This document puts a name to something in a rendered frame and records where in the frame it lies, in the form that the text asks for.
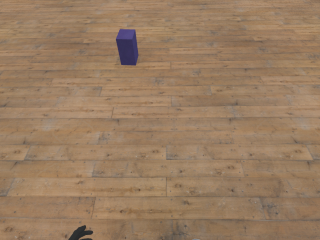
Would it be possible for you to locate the left robot hand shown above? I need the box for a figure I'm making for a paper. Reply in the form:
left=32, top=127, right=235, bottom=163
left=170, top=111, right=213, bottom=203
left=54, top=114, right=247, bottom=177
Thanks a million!
left=68, top=225, right=93, bottom=240

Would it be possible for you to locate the carton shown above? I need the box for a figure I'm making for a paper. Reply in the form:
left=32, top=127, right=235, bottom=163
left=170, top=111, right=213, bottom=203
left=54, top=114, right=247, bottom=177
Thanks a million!
left=116, top=29, right=139, bottom=66

